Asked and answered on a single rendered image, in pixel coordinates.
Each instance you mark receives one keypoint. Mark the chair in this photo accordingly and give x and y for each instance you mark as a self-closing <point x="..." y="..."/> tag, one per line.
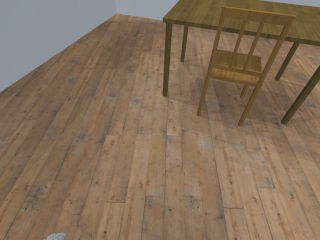
<point x="245" y="69"/>

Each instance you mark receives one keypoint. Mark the table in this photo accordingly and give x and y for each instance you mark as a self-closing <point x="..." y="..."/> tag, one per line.
<point x="205" y="14"/>

